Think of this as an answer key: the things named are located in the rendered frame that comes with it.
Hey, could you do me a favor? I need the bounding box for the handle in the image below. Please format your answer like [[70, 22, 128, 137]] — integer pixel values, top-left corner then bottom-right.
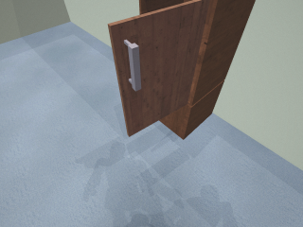
[[124, 40, 142, 91]]

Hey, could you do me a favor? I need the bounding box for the cupboard door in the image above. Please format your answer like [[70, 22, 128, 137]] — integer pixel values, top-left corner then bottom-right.
[[107, 0, 210, 137]]

